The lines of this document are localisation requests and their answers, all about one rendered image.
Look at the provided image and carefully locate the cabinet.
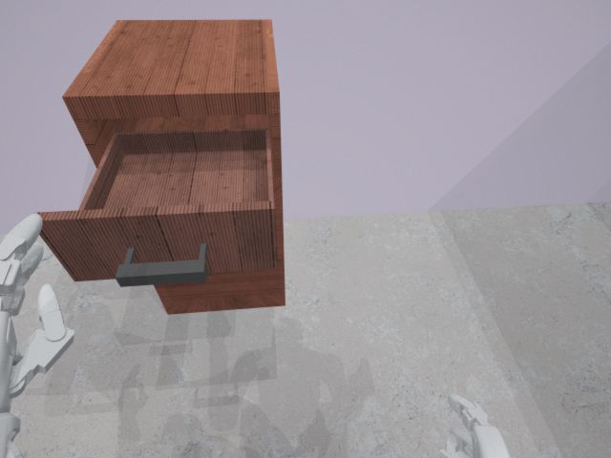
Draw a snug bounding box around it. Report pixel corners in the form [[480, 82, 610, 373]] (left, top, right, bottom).
[[62, 20, 285, 315]]

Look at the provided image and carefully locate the robot left hand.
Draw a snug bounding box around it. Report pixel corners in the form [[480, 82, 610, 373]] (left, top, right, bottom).
[[0, 213, 74, 413]]

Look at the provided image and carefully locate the left robot forearm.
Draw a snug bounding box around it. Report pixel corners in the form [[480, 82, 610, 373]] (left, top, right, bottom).
[[0, 412, 24, 458]]

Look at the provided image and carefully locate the handle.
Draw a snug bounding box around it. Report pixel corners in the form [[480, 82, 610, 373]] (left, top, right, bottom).
[[116, 243, 208, 287]]

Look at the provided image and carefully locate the drawer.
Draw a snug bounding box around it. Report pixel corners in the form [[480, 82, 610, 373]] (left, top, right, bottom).
[[37, 128, 278, 281]]

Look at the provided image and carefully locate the robot right hand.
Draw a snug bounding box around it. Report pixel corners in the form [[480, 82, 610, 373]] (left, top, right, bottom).
[[440, 393, 511, 458]]

